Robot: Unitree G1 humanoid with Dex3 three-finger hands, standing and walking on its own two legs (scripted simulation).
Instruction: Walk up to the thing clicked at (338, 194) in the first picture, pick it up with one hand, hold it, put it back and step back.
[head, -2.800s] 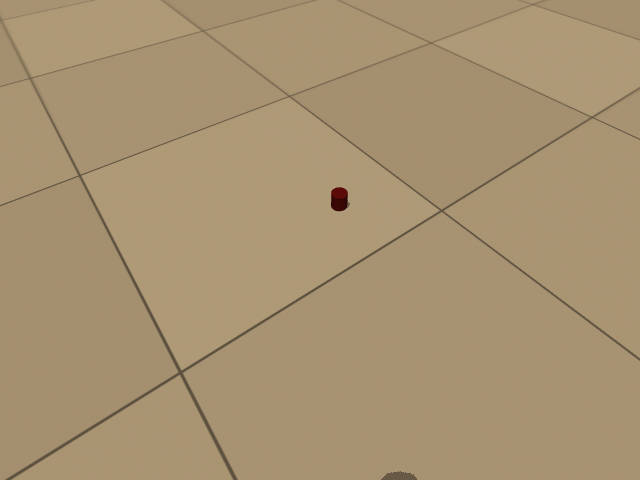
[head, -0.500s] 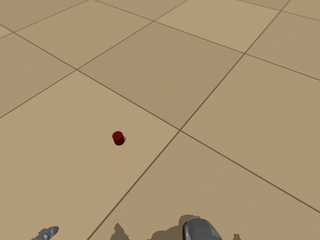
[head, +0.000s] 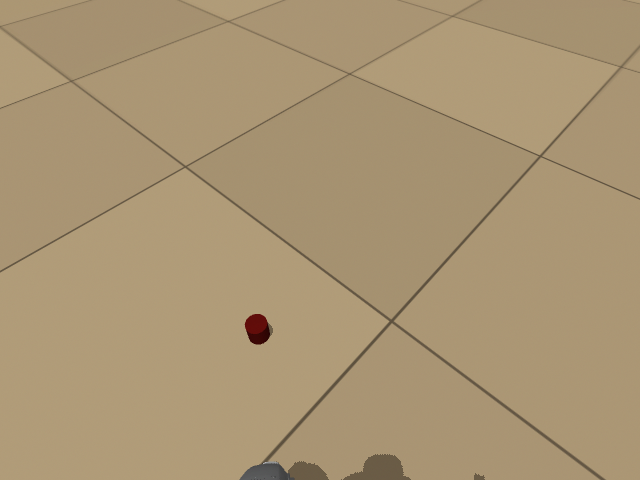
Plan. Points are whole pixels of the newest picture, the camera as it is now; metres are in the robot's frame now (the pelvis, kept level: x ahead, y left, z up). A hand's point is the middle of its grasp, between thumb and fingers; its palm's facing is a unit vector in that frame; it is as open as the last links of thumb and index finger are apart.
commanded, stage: walk up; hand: left
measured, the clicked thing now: (257, 329) +0.66 +0.26 -0.72
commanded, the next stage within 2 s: none
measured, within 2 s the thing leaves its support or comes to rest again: neither
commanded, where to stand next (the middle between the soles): +0.29 +0.03 m, yaw -1 degrees
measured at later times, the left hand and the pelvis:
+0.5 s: hand (163, 389) +0.26 +0.27 -0.13, palm faces -0.09 -0.91 -0.40, open 7.4 cm; pelvis +0.15 +0.01 -0.01, yaw -2 degrees
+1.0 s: hand (158, 381) +0.29 +0.30 -0.17, palm faces -0.02 -0.94 -0.33, open 7.4 cm; pelvis +0.21 +0.04 -0.01, yaw -1 degrees
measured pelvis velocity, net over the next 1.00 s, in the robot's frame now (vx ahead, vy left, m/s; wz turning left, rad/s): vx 0.21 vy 0.04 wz -0.02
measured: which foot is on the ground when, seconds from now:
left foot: up 0.00-0.00, down 0.02-0.50, up 0.52-0.82, down 0.84-1.00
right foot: down 0.00-0.04, up 0.06-0.46, down 0.48-1.00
